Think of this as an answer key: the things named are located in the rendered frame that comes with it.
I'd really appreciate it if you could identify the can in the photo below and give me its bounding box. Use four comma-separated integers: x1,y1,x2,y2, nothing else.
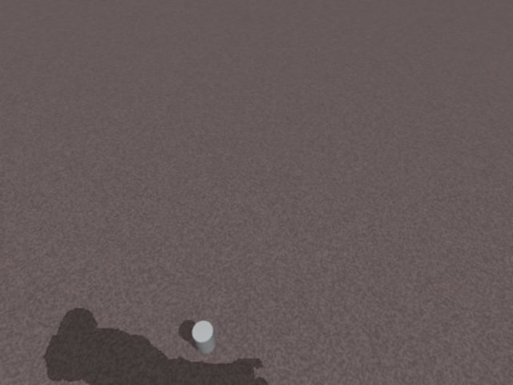
192,321,216,354

